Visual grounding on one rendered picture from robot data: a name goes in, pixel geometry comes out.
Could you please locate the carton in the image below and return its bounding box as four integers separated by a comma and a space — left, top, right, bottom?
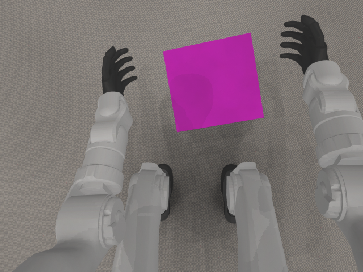
163, 33, 264, 132

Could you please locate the robot left forearm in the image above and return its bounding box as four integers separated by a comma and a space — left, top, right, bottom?
55, 92, 133, 239

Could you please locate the robot right forearm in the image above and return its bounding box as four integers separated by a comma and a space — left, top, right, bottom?
302, 60, 363, 168

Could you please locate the robot right hand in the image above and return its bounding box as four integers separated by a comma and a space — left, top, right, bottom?
280, 15, 329, 74

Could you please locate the left robot upper arm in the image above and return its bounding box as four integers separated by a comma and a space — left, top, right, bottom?
13, 194, 126, 272

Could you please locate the right robot upper arm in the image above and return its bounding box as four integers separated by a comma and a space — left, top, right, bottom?
315, 165, 363, 272

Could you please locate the robot right foot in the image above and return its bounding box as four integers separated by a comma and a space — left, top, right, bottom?
221, 164, 237, 223

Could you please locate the robot left foot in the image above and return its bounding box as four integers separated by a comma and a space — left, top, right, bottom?
158, 164, 173, 221

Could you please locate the robot left hand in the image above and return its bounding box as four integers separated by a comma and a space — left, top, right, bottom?
102, 46, 137, 96

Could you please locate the robot foot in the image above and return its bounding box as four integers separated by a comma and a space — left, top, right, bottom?
158, 164, 173, 221
221, 164, 237, 223

